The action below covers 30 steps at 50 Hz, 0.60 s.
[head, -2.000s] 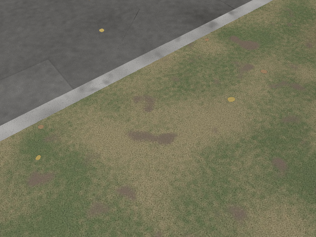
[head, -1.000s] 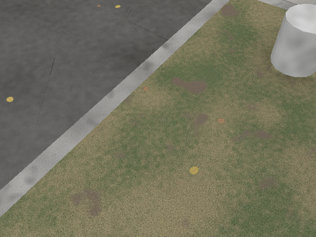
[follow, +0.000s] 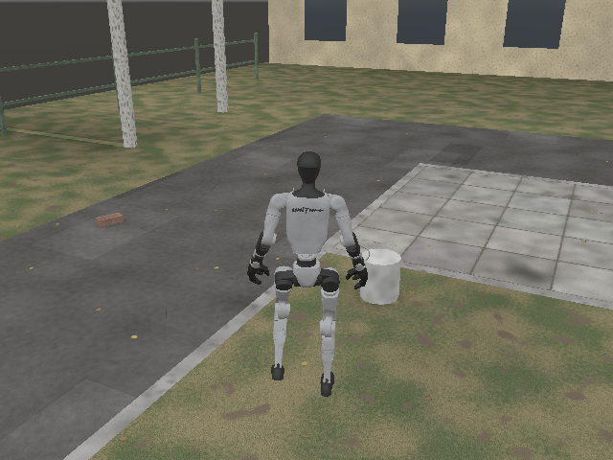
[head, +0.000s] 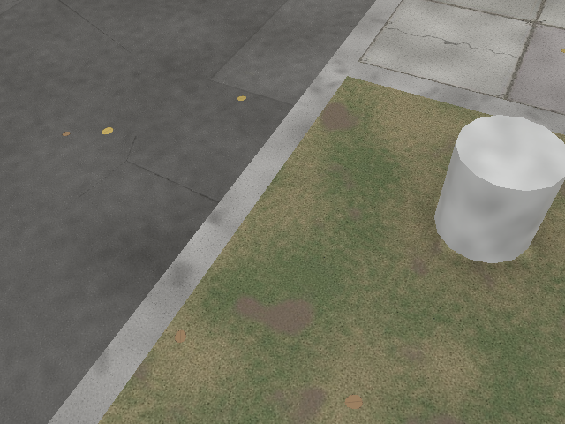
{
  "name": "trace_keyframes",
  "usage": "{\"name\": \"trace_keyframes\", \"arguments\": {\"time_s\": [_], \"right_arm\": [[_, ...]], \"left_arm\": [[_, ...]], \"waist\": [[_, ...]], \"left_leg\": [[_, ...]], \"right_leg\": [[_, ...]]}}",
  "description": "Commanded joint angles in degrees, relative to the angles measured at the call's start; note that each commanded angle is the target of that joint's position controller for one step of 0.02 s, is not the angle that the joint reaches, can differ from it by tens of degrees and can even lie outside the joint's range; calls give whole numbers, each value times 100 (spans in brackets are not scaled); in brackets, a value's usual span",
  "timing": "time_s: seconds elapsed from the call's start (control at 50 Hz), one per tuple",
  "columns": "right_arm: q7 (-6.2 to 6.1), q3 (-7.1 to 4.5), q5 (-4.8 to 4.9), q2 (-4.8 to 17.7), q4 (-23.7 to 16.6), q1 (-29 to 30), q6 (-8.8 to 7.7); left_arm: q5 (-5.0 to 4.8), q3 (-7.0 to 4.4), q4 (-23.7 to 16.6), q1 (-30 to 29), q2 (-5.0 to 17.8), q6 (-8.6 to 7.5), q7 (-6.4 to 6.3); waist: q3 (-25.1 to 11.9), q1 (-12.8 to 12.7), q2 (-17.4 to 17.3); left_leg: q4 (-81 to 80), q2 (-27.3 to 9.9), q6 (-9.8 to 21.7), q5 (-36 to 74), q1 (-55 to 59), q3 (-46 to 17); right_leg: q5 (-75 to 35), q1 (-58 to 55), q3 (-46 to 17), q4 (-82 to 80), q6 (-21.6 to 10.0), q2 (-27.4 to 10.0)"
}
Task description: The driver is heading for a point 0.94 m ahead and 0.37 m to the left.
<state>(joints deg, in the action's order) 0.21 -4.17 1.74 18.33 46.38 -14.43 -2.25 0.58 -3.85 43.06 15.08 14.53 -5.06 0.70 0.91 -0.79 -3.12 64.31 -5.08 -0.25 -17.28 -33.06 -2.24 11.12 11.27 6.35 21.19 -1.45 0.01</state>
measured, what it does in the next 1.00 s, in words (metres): walks ahead, turning left: left foot, then right foot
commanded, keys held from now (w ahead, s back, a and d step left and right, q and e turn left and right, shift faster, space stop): w+q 0.76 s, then w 0.24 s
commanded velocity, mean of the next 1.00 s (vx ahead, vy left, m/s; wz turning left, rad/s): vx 0.50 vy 0.00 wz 0.51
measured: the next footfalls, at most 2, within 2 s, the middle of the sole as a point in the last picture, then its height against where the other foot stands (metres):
left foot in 0.30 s outside the picture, level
right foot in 0.78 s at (280, 366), level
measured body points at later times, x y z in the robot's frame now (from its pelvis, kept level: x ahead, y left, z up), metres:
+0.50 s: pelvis +0.26 +0.09 +0.00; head +0.29 +0.12 +0.44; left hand +0.33 +0.40 -0.11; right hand +0.43 -0.15 -0.11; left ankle +0.27 +0.16 -0.74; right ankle +0.33 -0.08 -0.66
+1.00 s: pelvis +0.54 +0.14 +0.00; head +0.56 +0.14 +0.45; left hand +0.46 +0.41 -0.11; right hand +0.80 -0.03 -0.11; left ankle +0.46 +0.26 -0.67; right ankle +0.60 +0.05 -0.74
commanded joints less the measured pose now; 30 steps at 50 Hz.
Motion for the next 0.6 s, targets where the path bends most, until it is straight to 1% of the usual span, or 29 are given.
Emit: {"name": "trace_keyframes", "arguments": {"time_s": [0.02,0.08,0.12,0.16,0.2,0.22,0.24,0.26,0.28,0.3,0.32,0.34,0.36,0.38,0.4,0.42,0.44,0.48,0.5,0.52,0.56,0.6], "right_arm": [[17,-29,-34,94,-430,-9,61],[125,24,-47,0,-570,427,40],[202,61,-59,-34,-715,850,25],[260,65,-55,5,-867,1170,36],[308,45,-54,88,-1007,1381,51],[328,22,-60,142,-1063,1407,58],[337,-22,-67,224,-1097,1319,69],[330,-100,-67,351,-1063,1009,86],[305,-243,-46,562,-879,240,96],[214,-464,-26,987,-598,-739,137],[112,-622,18,1744,-565,-907,153],[163,-512,-35,1623,-835,-934,37],[211,-375,-76,1167,-777,-841,-57],[207,-325,-65,992,-754,-627,-115],[186,-264,-59,786,-812,-212,-125],[161,-196,-115,597,-909,96,-126],[137,-174,-166,547,-995,238,-125],[81,-197,-145,608,-995,214,-157],[40,-215,-131,671,-963,138,-166],[-3,-231,-115,726,-926,49,-166],[-63,-241,-81,747,-862,-114,-144],[-97,-246,-62,758,-810,-258,-110]], "left_arm": [[21,-209,-254,-301,717,-169,-61],[8,-263,-134,-226,876,-139,-118],[-29,-305,-55,-85,1002,-105,-145],[-91,-346,44,71,1106,-54,-154],[-161,-387,136,178,1194,17,-150],[-189,-407,165,192,1255,59,-151],[-210,-430,171,163,1349,99,-158],[-239,-451,164,123,1442,147,-169],[-273,-438,147,27,1447,203,-176],[-210,-361,115,151,1276,199,-201],[52,-135,-199,529,563,114,-180],[-42,-43,-307,354,577,-111,-128],[-294,-152,-463,-338,1010,-231,-71],[-299,-122,-506,-494,961,-304,-75],[-144,-134,-417,-468,947,-326,-128],[-48,-184,-366,-373,1011,-283,-154],[-27,-203,-353,-298,1021,-208,-140],[19,-176,-364,-283,860,-95,-134],[34,-154,-404,-401,783,-59,-139],[38,-126,-472,-614,719,-42,-142],[30,-65,-579,-1055,593,-51,-117],[-15,-21,-669,-1459,523,-86,-61]], "waist": [[71,148,713],[180,25,648],[288,-132,574],[392,-231,553],[459,-258,564],[433,-219,596],[305,-115,672],[39,94,758],[-373,557,690],[-907,970,447],[-1220,547,-1121],[-2261,605,-895],[-1665,813,-301],[-1063,656,-186],[-708,396,124],[-532,162,50],[-489,33,-49],[-444,-30,15],[-374,-18,55],[-279,38,67],[-158,205,-19],[-70,371,-140]], "left_leg": [[-362,-335,-85,637,-713,-366],[-1399,-273,-56,1540,-577,-178],[-1966,-202,13,1833,-447,43],[-2336,-165,118,1761,-457,168],[-2575,-100,269,1426,-502,298],[-2656,-9,365,1167,-416,414],[-2691,163,480,867,-137,583],[-2698,408,607,587,383,789],[-2993,721,785,727,1422,961],[-3117,814,1007,966,3074,667],[-3502,-684,1886,450,4897,-2208],[-4568,-1419,2508,-568,5555,-4676],[-4843,-1329,2143,-431,5279,-4055],[-4799,-1111,1953,-60,4551,-3294],[-4764,-870,1760,483,3739,-2684],[-4846,-678,1663,1072,3066,-2245],[-4974,-577,1662,1365,2673,-2085],[-5105,-469,1727,1942,2278,-1769],[-5146,-397,1715,2075,2134,-1603],[-5168,-332,1671,2113,2066,-1481],[-5148,-140,1487,1843,1965,-1280],[-5109,-30,1340,1422,1859,-1232]], "right_leg": [[-1153,-386,-973,-1370,-1008,-1650],[-1282,-453,-296,-1422,-874,-1499],[-1269,-547,-7,-1428,-800,-1520],[-1258,-835,155,-1366,-729,-1614],[-1478,-1221,272,-1160,-643,-1725],[-1940,-1385,346,-946,-592,-1761],[-2871,-1496,439,-586,-529,-1760],[-3902,-1541,544,12,-452,-1715],[-4500,-1334,738,1086,-306,-1535],[-3832,-397,825,2553,-55,-1298],[587,2130,726,4788,385,-447],[2484,3048,-812,5743,394,183],[2010,3637,-1140,5871,260,-107],[1516,3686,-1079,5493,137,-336],[1121,3345,-1096,5003,127,-565],[858,2871,-1131,4612,140,-706],[706,2551,-1141,4437,178,-740],[489,2357,-1037,4002,325,-684],[259,2364,-993,3709,402,-631],[-59,2437,-972,3324,474,-580],[-851,2348,-973,2411,538,-436],[-1433,2072,-949,1603,551,-246]]}}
